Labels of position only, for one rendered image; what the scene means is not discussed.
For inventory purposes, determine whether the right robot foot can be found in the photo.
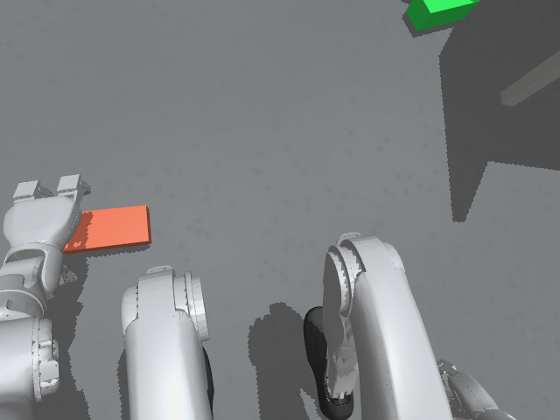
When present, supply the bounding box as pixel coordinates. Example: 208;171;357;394
304;306;354;420

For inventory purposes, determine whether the right robot hand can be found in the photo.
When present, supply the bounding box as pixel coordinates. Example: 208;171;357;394
436;359;499;420

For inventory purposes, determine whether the left robot hand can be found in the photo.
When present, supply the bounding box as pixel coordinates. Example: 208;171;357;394
3;174;91;285

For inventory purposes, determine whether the left robot arm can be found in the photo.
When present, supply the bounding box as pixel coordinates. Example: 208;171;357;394
0;243;64;420

